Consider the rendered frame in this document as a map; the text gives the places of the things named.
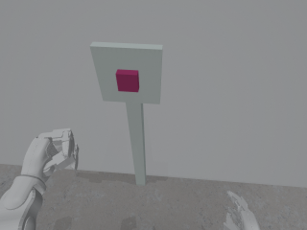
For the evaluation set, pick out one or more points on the right robot hand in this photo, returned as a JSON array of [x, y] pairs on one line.
[[246, 220]]

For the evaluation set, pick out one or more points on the left robot hand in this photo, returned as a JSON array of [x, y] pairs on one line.
[[43, 159]]

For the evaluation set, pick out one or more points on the button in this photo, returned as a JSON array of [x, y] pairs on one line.
[[127, 80]]

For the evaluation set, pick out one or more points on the panel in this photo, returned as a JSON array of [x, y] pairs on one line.
[[108, 57]]

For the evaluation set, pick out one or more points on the robot left forearm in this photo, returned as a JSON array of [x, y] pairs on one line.
[[20, 204]]

